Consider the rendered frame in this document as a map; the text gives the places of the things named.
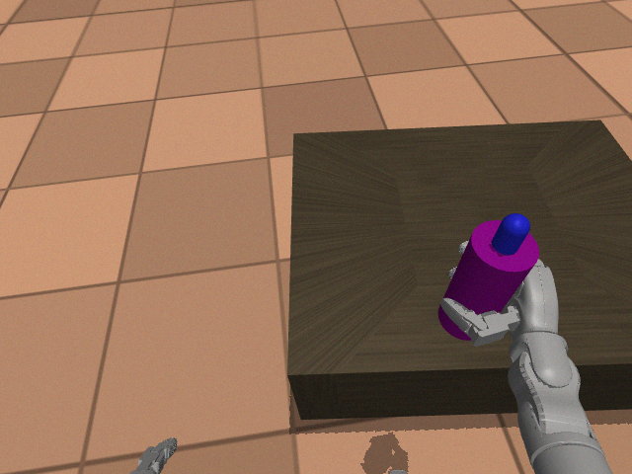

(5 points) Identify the bottle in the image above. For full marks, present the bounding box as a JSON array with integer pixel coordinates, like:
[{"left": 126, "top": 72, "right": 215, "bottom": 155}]
[{"left": 438, "top": 213, "right": 539, "bottom": 341}]

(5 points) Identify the right robot hand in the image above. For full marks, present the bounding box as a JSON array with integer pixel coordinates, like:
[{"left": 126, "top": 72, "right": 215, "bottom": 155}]
[{"left": 440, "top": 240, "right": 559, "bottom": 347}]

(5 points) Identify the right robot arm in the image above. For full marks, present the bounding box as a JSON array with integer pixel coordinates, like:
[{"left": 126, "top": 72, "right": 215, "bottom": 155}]
[{"left": 508, "top": 331, "right": 612, "bottom": 474}]

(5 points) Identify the left robot hand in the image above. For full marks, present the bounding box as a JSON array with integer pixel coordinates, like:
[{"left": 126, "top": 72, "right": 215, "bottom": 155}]
[{"left": 129, "top": 437, "right": 177, "bottom": 474}]

